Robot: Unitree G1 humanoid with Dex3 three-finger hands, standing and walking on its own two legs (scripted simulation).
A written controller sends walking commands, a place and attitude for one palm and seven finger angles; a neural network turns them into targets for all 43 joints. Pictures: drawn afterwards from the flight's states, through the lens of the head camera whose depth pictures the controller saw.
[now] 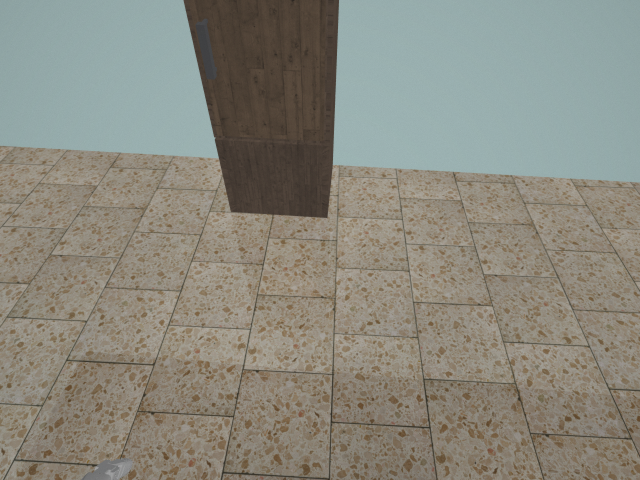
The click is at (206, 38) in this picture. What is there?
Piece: cupboard door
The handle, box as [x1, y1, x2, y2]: [195, 19, 216, 79]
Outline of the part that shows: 204,19 201,22 197,22 195,25 207,78 214,79 216,76 216,67 213,63 206,27 207,19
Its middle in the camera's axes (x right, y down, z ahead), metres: -0.36 -0.59 +1.21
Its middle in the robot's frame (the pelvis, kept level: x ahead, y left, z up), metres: +1.29 +0.42 -0.01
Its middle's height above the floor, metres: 0.75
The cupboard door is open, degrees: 0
